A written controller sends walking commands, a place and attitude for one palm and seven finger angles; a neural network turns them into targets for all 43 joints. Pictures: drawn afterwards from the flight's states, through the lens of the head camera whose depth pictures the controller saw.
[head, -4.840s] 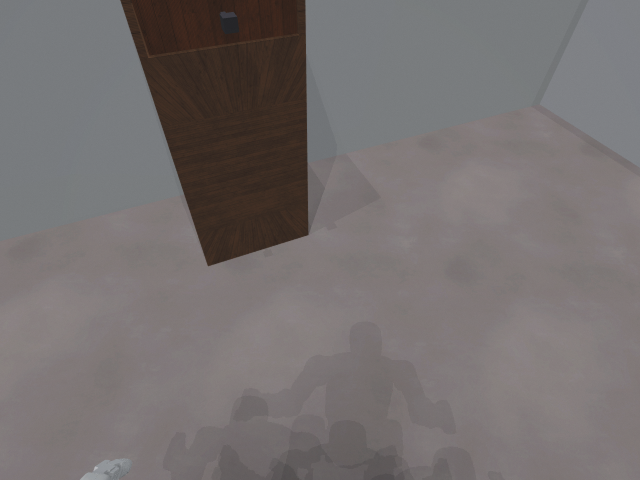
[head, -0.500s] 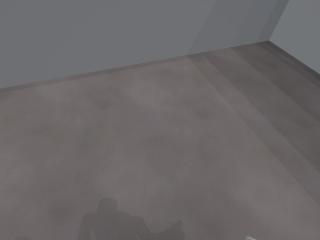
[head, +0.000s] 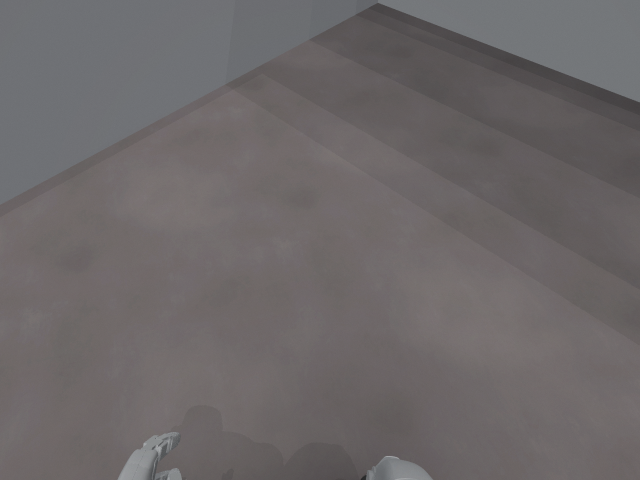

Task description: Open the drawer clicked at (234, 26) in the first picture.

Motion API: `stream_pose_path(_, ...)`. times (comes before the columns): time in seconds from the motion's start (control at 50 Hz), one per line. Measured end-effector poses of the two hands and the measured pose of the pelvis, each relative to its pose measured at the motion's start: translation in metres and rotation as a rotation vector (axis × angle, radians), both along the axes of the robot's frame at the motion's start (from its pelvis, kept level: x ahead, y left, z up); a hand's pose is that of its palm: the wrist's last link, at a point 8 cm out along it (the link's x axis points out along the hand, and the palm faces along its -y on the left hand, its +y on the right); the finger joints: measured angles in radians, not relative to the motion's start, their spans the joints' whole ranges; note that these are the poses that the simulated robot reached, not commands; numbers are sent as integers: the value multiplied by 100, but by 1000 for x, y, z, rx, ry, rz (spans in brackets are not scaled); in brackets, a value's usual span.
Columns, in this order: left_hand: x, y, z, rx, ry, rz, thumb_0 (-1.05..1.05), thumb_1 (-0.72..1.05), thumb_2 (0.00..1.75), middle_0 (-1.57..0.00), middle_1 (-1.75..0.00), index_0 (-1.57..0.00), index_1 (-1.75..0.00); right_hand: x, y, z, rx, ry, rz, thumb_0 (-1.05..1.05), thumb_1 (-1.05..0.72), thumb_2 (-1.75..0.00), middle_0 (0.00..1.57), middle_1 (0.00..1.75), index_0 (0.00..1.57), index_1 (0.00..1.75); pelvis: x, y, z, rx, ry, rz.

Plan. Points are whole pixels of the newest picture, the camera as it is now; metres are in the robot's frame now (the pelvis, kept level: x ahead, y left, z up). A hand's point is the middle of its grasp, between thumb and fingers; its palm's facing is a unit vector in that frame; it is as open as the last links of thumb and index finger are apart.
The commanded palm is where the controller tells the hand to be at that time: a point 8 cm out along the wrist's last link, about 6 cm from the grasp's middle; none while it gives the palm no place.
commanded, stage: turn to face it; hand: left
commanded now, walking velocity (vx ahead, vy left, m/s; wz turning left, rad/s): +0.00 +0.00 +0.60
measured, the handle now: out of the picture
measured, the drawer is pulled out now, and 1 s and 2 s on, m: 0.00 0.00 0.00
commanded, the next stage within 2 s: none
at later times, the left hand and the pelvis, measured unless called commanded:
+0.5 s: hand out of the picture +0.03 +0.24 -0.17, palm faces +0.31 -0.93 -0.20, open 7.4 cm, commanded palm none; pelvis +0.02 +0.02 +0.01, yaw +16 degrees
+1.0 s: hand out of the picture +0.01 +0.16 -0.12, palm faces +0.55 -0.79 -0.28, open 7.4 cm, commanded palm none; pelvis +0.02 -0.06 +0.02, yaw +34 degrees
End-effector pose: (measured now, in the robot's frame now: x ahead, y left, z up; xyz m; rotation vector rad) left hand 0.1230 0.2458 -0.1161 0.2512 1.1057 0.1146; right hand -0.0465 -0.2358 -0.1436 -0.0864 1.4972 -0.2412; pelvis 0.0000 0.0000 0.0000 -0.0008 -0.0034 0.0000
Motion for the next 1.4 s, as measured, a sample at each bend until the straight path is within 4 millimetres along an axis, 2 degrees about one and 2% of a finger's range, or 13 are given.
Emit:
stream_pose_path(0.1,25,-25,15,-19,-67,7,1,91,90,-20,-30,-20,-30,27,-6,5,13,-15,26,1,-91,-90,19,30,20,30,15,-8,11,1,-13,40)
stream_pose_path(0.22,19,-36,15,-76,-78,76,1,90,90,-20,-30,-21,-30,79,0,15,26,-96,113,1,-91,-90,19,30,20,30,22,-8,17,0,-13,113)
stream_pose_path(0.32,-15,-20,-2,-107,-40,187,1,90,90,-21,-30,-21,-30,123,11,22,7,-153,218,1,-91,-90,19,30,20,30,22,2,14,-16,-11,179)
stream_pose_path(0.4,-57,8,-26,-116,27,300,1,90,90,-21,-30,-21,-30,155,24,22,-31,-211,308,1,-91,-90,19,30,20,30,21,16,2,-34,0,237)
stream_pose_path(0.44,-80,21,-30,-102,84,343,1,90,90,-20,-30,-21,-30,165,30,26,-42,-229,344,1,-91,-90,19,30,20,30,18,20,2,-30,5,251)
stream_pose_path(0.56,-131,43,-9,-53,172,438,1,91,90,-20,-30,-20,-30,181,39,41,-47,-231,419,1,-91,-90,20,30,20,30,17,24,19,-37,25,300)
stream_pose_path(0.68,-151,45,7,-9,163,506,1,91,90,-20,-30,-20,-30,200,38,44,-21,-250,477,1,-91,-90,20,30,20,30,19,15,25,-31,25,360)
stream_pose_path(0.78,-141,28,14,7,98,540,1,91,90,-20,-30,-20,-30,215,25,38,4,-258,526,1,-91,-90,20,30,21,30,20,-5,23,-21,18,424)
stream_pose_path(0.9,-128,-14,21,36,-17,570,1,91,90,-20,-30,-20,-30,240,-5,15,44,-263,582,1,-91,-90,20,30,21,30,21,-42,11,6,16,507)
stream_pose_path(1.02,-155,-62,35,27,-3,652,1,90,90,-20,-30,-21,-30,267,-18,22,63,-261,664,1,-91,-90,20,30,20,30,23,-64,23,38,3,598)
stream_pose_path(1.14,-189,-91,32,-2,44,746,1,90,90,-21,-30,-21,-30,280,-18,29,59,-228,757,1,-91,-90,19,30,20,30,23,-76,28,47,10,689)
stream_pose_path(1.26,-240,-112,20,-38,109,865,1,90,90,-21,-30,-21,-30,291,11,30,47,-194,884,1,-91,-90,19,30,20,30,15,-74,26,30,21,774)
stream_pose_path(1.4,-317,-119,-10,-90,192,1016,1,90,90,-21,-30,-21,-30,304,85,34,65,-315,1047,1,-91,-90,19,30,20,30,-7,-57,9,-1,25,871)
